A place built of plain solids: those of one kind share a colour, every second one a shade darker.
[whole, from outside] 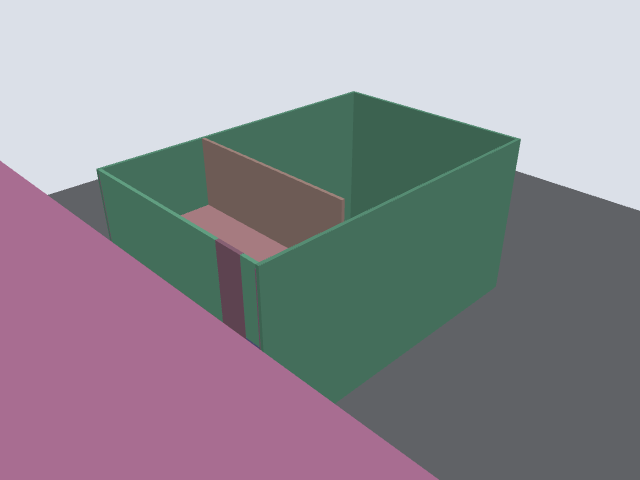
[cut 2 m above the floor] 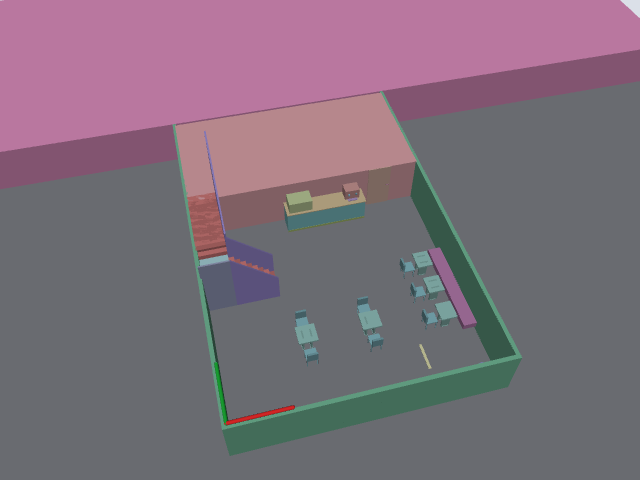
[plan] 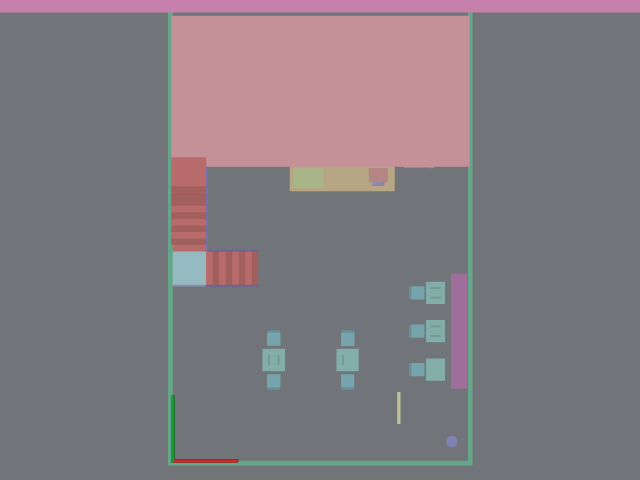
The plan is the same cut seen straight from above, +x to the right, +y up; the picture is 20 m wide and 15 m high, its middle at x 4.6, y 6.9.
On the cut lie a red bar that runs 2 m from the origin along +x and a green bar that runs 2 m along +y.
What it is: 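A cafe in the deep cellar of an old town house, fitted out in the 2010s to 2020s; 9.2 x 13.9 m; the hall a cellar under a ceiling 2.80 m high; over the flight a stairwell up to the entrance level's ceiling, 7.45 m over the hall's floor; the entrance level at street height, 4.35 m over the hall's floor, over the rear 4.7 m, with the street door 0.95 x 2.15 m and a glazed street front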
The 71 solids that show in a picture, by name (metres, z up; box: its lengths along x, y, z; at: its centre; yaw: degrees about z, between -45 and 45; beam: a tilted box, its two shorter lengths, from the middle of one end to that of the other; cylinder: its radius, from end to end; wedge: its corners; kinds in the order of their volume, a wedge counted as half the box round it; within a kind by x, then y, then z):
{
 "street_ground_1": {"box": [39.22, 12.65, 4.4], "at": [4.61, 20.34, 2.15]},
 "upper_1": {"box": [9.32, 4.72, 4.4], "at": [4.61, 11.55, 2.15]},
 "wall_1": {"box": [0.15, 14.16, 7.5], "at": [-0.07, 6.93, 3.7]},
 "wall_2": {"box": [4.01, 0.15, 7.5], "at": [1.85, -0.07, 3.7]},
 "wall_3": {"box": [1.5, 0.15, 7.5], "at": [4.31, -0.07, 3.7]},
 "wall_4": {"box": [4.61, 0.15, 7.5], "at": [7.07, -0.07, 3.7]},
 "wall_5": {"box": [0.15, 14.16, 7.5], "at": [9.29, 6.93, 3.7]},
 "stair_step_1": {"box": [1.1, 0.41, 1.94], "at": [0.5, 6.74, 0.92]},
 "stair_step_2": {"box": [1.1, 0.41, 2.13], "at": [0.5, 6.95, 1.02]},
 "stair_step_3": {"box": [1.1, 0.41, 2.32], "at": [0.5, 7.15, 1.11]},
 "stair_step_4": {"box": [1.1, 0.41, 2.51], "at": [0.5, 7.35, 1.2]},
 "stair_step_5": {"box": [1.1, 0.41, 2.7], "at": [0.5, 7.56, 1.3]},
 "stair_step_6": {"box": [1.1, 0.41, 2.89], "at": [0.5, 7.76, 1.39]},
 "stair_step_7": {"box": [1.1, 0.41, 3.08], "at": [0.5, 7.97, 1.49]},
 "stair_step_8": {"box": [1.1, 0.41, 3.26], "at": [0.5, 8.17, 1.58]},
 "stair_step_9": {"box": [1.1, 0.41, 3.45], "at": [0.5, 8.37, 1.68]},
 "stair_step_10": {"box": [1.1, 0.41, 3.64], "at": [0.5, 8.58, 1.77]},
 "stair_step_11": {"box": [1.1, 0.41, 3.83], "at": [0.5, 8.78, 1.87]},
 "stair_step_12": {"box": [1.1, 0.41, 4.02], "at": [0.5, 8.99, 1.96]},
 "stair_step_13": {"box": [1.1, 0.5, 4.21], "at": [0.5, 9.24, 2.06]},
 "stair_step_14": {"box": [0.5, 1.06, 1.56], "at": [0.99, 6.02, 0.73]},
 "stair_step_15": {"box": [0.41, 1.06, 1.37], "at": [1.24, 6.02, 0.64]},
 "stair_step_16": {"box": [0.41, 1.06, 1.18], "at": [1.45, 6.02, 0.54]},
 "stair_step_17": {"box": [0.41, 1.06, 1.0], "at": [1.65, 6.02, 0.45]},
 "stair_step_18": {"box": [0.41, 1.06, 0.81], "at": [1.86, 6.02, 0.35]},
 "stair_step_19": {"box": [0.41, 1.06, 0.62], "at": [2.06, 6.02, 0.26]},
 "stair_step_20": {"box": [0.41, 1.06, 0.43], "at": [2.26, 6.02, 0.16]},
 "stair_step_21": {"box": [0.41, 1.06, 0.24], "at": [2.47, 6.02, 0.07]},
 "entrance_wall_1": {"box": [8.12, 0.15, 3.15], "at": [5.16, 9.27, 5.88]},
 "window_wall_1": {"box": [0.7, 0.15, 3.1], "at": [0.35, 13.94, 5.9]},
 "window_wall_2": {"box": [7.32, 0.15, 3.1], "at": [5.56, 13.94, 5.9]},
 "stair_landing_1": {"box": [1.09, 1.25, 1.75], "at": [0.49, 6.12, 0.83]},
 "counter_1": {"box": [3.25, 0.7, 1.05], "at": [5.3, 8.83, 0.47]},
 "stair_guard_1": {"wedge": [[1.04, 5.44, -0.02], [1.04, 5.44, 2.65], [1.04, 5.5, -0.02], [1.04, 5.5, 2.65], [2.67, 5.44, -0.02], [2.67, 5.44, 1.14], [2.67, 5.5, -0.02], [2.67, 5.5, 1.14]]},
 "stair_guard_2": {"wedge": [[1.04, 6.54, -0.02], [1.04, 6.54, 2.84], [1.04, 9.2, -0.02], [1.04, 9.2, 5.31], [1.1, 6.54, -0.02], [1.1, 6.54, 2.84], [1.1, 9.2, -0.02], [1.1, 9.2, 5.31]]},
 "stair_guard_3": {"wedge": [[1.09, 6.54, -0.02], [1.09, 6.54, 2.61], [1.09, 6.6, -0.02], [1.09, 6.6, 2.61], [2.67, 6.54, -0.02], [2.67, 6.54, 1.14], [2.67, 6.6, -0.02], [2.67, 6.6, 1.14]]},
 "street_door_wall_1": {"box": [1.2, 0.15, 3.1], "at": [1.3, 13.94, 5.9]},
 "bench_upholstered_1": {"box": [0.5, 3.6, 0.25], "at": [8.95, 4.05, 0.33]},
 "display_1": {"box": [0.94, 0.62, 0.5], "at": [4.24, 8.83, 1.29]},
 "meeting_table_1": {"box": [0.7, 0.7, 0.07], "at": [3.15, 3.15, 0.71]},
 "meeting_table_2": {"box": [0.7, 0.7, 0.07], "at": [5.46, 3.15, 0.71]},
 "meeting_table_3": {"box": [0.32, 0.06, 0.8], "at": [8.21, 2.7, 0.35]},
 "meeting_table_4": {"box": [0.6, 0.7, 0.07], "at": [8.21, 2.85, 0.71]},
 "meeting_table_5": {"box": [0.32, 0.06, 0.8], "at": [8.21, 3.9, 0.35]},
 "meeting_table_6": {"box": [0.6, 0.7, 0.07], "at": [8.21, 4.05, 0.71]},
 "meeting_table_7": {"box": [0.32, 0.06, 0.8], "at": [8.21, 5.1, 0.35]},
 "meeting_table_8": {"box": [0.6, 0.7, 0.07], "at": [8.21, 5.25, 0.71]},
 "side_chair_1": {"box": [0.38, 0.08, 0.38], "at": [3.15, 2.26, 0.65]},
 "side_chair_2": {"box": [0.42, 0.42, 0.04], "at": [3.15, 2.5, 0.43]},
 "side_chair_3": {"box": [0.42, 0.42, 0.04], "at": [3.15, 3.8, 0.43]},
 "side_chair_4": {"box": [0.38, 0.08, 0.38], "at": [3.15, 4.04, 0.65]},
 "side_chair_5": {"box": [0.38, 0.08, 0.38], "at": [5.46, 2.26, 0.65]},
 "side_chair_6": {"box": [0.42, 0.42, 0.04], "at": [5.46, 2.5, 0.43]},
 "side_chair_7": {"box": [0.42, 0.42, 0.04], "at": [5.46, 3.8, 0.43]},
 "side_chair_8": {"box": [0.38, 0.08, 0.38], "at": [5.46, 4.04, 0.65]},
 "side_chair_9": {"box": [0.08, 0.38, 0.38], "at": [7.42, 2.85, 0.65]},
 "side_chair_10": {"box": [0.08, 0.38, 0.38], "at": [7.42, 4.05, 0.65]},
 "side_chair_11": {"box": [0.08, 0.38, 0.38], "at": [7.42, 5.25, 0.65]},
 "side_chair_12": {"box": [0.42, 0.42, 0.04], "at": [7.66, 2.85, 0.43]},
 "side_chair_13": {"box": [0.42, 0.42, 0.04], "at": [7.66, 4.05, 0.43]},
 "side_chair_14": {"box": [0.42, 0.42, 0.04], "at": [7.66, 5.25, 0.43]},
 "coffee_machine_1": {"box": [0.6, 0.45, 0.45], "at": [6.42, 8.93, 1.26]},
 "counter_top_1": {"box": [3.29, 0.78, 0.04], "at": [5.3, 8.81, 1.02]},
 "stair_guard_landing_1": {"wedge": [[-0.05, 5.44, -0.02], [-0.05, 5.44, 2.65], [-0.05, 5.5, -0.02], [-0.05, 5.5, 2.65], [1.04, 5.44, -0.02], [1.04, 5.44, 2.65], [1.04, 5.5, -0.02], [1.04, 5.5, 2.65]]},
 "service_door_1": {"box": [0.95, 0.03, 2.1], "at": [7.7, 9.18, 1.0]},
 "back_corner_1": {"box": [0.04, 0.17, 2.95], "at": [0.0, 13.94, 5.83]},
 "back_corner_2": {"box": [0.04, 0.17, 2.95], "at": [9.22, 13.94, 5.83]},
 "plant_pot_1": {"cylinder": 0.18, "from": [8.72, 0.6, 0.0], "to": [8.72, 0.6, 0.38]},
 "cable_protector_1": {"box": [0.1, 1.0, 0.07], "at": [7.07, 1.65, -0.01]},
 "counter_kick_1": {"box": [3.25, 0.012, 0.15], "at": [5.3, 8.47, 0.03]},
 "coffee_machine_drip_1": {"box": [0.4, 0.12, 0.03], "at": [6.42, 8.64, 1.05]}
}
